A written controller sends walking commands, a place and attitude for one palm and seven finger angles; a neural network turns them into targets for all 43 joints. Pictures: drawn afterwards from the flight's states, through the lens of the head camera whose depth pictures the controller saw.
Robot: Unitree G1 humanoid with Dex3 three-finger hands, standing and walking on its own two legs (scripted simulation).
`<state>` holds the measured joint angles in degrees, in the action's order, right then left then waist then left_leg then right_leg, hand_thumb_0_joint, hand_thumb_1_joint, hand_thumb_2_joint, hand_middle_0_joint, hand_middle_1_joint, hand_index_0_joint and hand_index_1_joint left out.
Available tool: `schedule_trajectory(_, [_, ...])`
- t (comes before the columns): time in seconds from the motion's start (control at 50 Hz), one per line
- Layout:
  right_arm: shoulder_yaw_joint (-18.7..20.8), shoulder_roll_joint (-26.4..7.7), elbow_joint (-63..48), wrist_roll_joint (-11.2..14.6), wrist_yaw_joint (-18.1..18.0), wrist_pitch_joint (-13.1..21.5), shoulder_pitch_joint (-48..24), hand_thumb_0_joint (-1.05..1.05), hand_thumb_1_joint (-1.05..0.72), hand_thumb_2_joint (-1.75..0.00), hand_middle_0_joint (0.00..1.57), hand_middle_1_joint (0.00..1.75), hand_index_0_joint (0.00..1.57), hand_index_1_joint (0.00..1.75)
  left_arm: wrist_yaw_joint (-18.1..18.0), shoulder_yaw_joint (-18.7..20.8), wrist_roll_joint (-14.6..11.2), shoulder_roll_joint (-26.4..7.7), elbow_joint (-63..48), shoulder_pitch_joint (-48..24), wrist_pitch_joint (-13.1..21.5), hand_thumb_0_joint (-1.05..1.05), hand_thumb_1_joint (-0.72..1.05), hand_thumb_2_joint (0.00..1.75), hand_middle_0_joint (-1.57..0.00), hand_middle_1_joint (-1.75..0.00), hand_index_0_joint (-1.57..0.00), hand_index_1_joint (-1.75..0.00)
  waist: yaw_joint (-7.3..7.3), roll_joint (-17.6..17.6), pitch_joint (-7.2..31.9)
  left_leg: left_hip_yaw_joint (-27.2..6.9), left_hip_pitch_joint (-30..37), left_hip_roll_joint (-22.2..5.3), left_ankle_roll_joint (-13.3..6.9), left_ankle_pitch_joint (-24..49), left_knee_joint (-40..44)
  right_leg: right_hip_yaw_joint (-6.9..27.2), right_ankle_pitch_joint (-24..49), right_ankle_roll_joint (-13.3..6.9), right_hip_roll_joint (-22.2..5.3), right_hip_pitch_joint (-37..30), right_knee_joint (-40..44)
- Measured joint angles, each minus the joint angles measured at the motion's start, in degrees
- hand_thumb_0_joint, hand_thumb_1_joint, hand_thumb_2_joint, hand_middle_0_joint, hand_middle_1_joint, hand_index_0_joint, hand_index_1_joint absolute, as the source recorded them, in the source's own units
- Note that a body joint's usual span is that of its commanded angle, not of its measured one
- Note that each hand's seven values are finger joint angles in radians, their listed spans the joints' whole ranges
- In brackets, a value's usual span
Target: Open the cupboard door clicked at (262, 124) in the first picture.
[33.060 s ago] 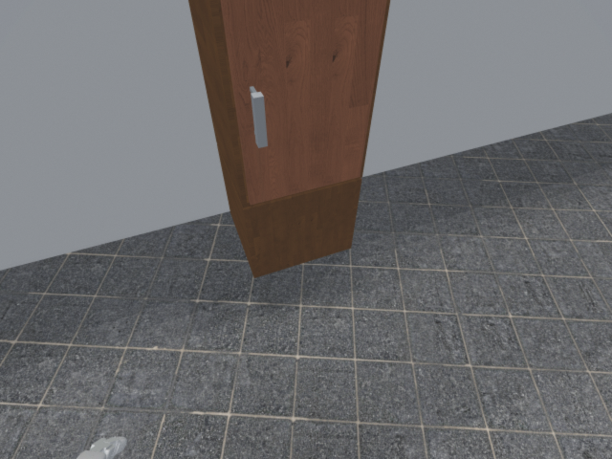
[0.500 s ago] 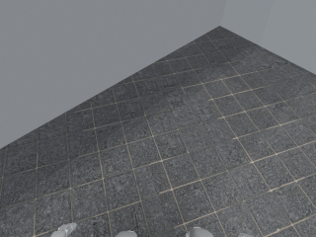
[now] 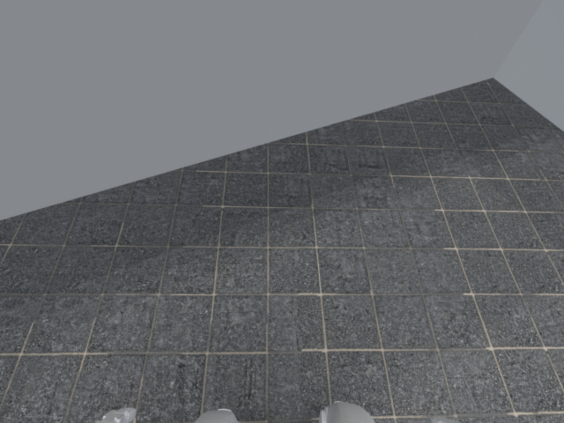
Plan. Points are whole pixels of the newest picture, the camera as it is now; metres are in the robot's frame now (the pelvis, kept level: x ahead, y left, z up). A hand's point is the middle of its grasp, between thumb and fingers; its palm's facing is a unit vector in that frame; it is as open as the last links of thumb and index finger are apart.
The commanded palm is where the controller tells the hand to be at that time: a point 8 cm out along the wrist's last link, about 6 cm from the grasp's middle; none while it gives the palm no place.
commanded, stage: turn to face it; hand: left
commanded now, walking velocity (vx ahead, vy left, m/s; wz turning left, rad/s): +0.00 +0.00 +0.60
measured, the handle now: out of the picture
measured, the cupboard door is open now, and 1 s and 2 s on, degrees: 44 44 44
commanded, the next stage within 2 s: take the last steps up to it in 1.88 s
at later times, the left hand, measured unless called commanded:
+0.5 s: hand out of the picture +0.01 +0.16 -0.16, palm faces +0.33 -0.92 -0.23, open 7.4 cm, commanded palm none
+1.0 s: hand out of the picture +0.00 +0.15 -0.14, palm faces +0.57 -0.77 -0.28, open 7.4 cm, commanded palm none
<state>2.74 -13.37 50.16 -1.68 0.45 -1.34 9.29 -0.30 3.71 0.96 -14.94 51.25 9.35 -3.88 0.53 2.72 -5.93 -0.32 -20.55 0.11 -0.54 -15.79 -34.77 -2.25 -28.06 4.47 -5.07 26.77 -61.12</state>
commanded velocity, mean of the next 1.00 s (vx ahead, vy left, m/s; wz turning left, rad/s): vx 0.00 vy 0.00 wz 0.60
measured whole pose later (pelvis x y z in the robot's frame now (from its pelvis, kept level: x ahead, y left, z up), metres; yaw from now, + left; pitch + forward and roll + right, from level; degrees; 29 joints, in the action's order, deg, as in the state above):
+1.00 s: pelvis +0.05 -0.06 +0.01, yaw +37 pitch +1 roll +2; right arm 4.6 -15.1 52.3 -1.0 1.7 -4.6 8.6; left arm -0.9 2.4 1.5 -12.3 49.0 11.2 -1.1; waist 0.9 -0.1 -5.4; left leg 1.5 -26.9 -0.3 3.5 -27.6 -58.3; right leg -6.7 -17.9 1.3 -6.7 13.2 -30.8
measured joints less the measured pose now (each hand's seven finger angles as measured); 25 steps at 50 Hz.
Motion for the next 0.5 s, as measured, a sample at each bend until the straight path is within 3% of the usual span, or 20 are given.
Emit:
schedule_trajectory(0.1, [-0.15, 0.20, 0.73, -0.14, -0.31, -0.48, 0.88, 0.01, -0.90, -0.89, 0.20, 0.30, 0.20, 0.30, 0.14, 0.22, -0.28, -0.26, -1.15, -1.64, 0.57, 0.01, 0.91, 0.89, -0.20, -0.30, -0.20, -0.30, 0.13, -2.23, 0.17, -3.80, 0.92, 0.27, 1.01, 2.80, 3.83, 1.41, 1.64, -0.46, 1.91, -1.54, 8.70])
schedule_trajectory(0.18, [0.44, -0.10, 1.03, 0.21, -0.08, -1.63, 1.64, 0.01, -0.90, -0.89, 0.20, 0.30, 0.21, 0.30, 0.11, -0.04, -0.38, -0.34, -2.67, -1.40, 1.79, 0.01, 0.91, 0.89, -0.20, -0.30, -0.20, -0.30, 0.31, -3.58, 1.31, -6.85, -0.76, 1.17, 2.60, 2.13, 1.69, 1.57, 6.44, -1.60, 3.03, -8.67, 25.88])
schedule_trajectory(0.24, [1.51, -1.24, 1.74, 0.46, 0.28, -2.66, 0.74, 0.01, -0.90, -0.89, 0.20, 0.30, 0.20, 0.30, -0.43, -0.53, 0.17, 0.82, -2.68, -0.87, 2.67, 0.01, 0.91, 0.89, -0.20, -0.30, -0.20, -0.30, 0.24, -4.85, 0.69, -5.71, -5.73, 1.77, 2.67, -9.37, -13.16, -0.26, 9.88, -3.81, 2.49, -9.59, 26.44])
schedule_trajectory(0.28, [2.08, -1.91, 1.99, 0.34, 0.65, -3.04, 0.44, 0.01, -0.91, -0.89, 0.20, 0.30, 0.20, 0.30, -0.64, -0.91, 0.21, 1.90, -2.51, 0.18, 2.49, 0.01, 0.91, 0.89, -0.20, -0.30, -0.20, -0.30, 0.45, -5.11, 0.69, -3.26, -8.48, 1.55, 2.95, -10.60, -23.44, -1.79, 9.72, -4.32, 1.56, -11.26, 28.01])
schedule_trajectory(0.32, [2.18, -2.07, 2.16, 0.37, 0.97, -3.18, -0.05, 0.01, -0.91, -0.89, 0.20, 0.30, 0.20, 0.30, -0.79, -1.21, 0.13, 2.56, -2.18, 1.29, 2.55, 0.01, 0.91, 0.89, -0.20, -0.30, -0.20, -0.30, 0.61, -4.41, 0.64, -0.88, -9.24, 0.67, 3.75, -9.97, -27.92, -2.90, 10.35, -4.39, 0.64, -12.95, 30.32])
schedule_trajectory(0.38, [2.00, -1.75, 1.94, 0.68, 1.26, -3.20, -0.86, 0.01, -0.91, -0.89, 0.20, 0.30, 0.20, 0.30, -0.77, -1.56, 0.21, 3.12, -1.68, 2.52, 2.94, 0.01, 0.91, 0.89, -0.20, -0.30, -0.20, -0.30, 0.50, -2.62, 0.23, 1.74, -7.29, -0.47, 4.61, -9.80, -23.91, -4.67, 11.11, -4.28, -0.79, -14.77, 32.69])
schedule_trajectory(0.46, [1.41, -1.41, 1.51, 0.94, 1.37, -2.74, -2.38, 0.01, -0.91, -0.89, 0.20, 0.30, 0.20, 0.30, -0.44, -1.76, 0.48, 3.36, -1.03, 3.65, 3.26, 0.01, 0.90, 0.89, -0.20, -0.30, -0.20, -0.30, -0.52, -0.83, -0.52, 4.08, -2.33, -0.93, 4.37, -9.55, -11.20, -7.18, 9.82, -3.57, -2.46, -15.24, 31.49])
schedule_trajectory(0.5, [1.05, -1.33, 1.02, 0.92, 1.40, -2.19, -2.98, 0.01, -0.91, -0.89, 0.20, 0.30, 0.20, 0.30, -0.19, -1.56, 0.31, 3.06, -0.60, 4.30, 3.14, 0.01, 0.90, 0.89, -0.20, -0.30, -0.20, -0.30, -0.85, -0.23, -0.62, 4.88, 0.89, -0.65, 3.75, -5.62, -3.58, -8.55, 7.94, -2.91, -3.37, -14.70, 28.65])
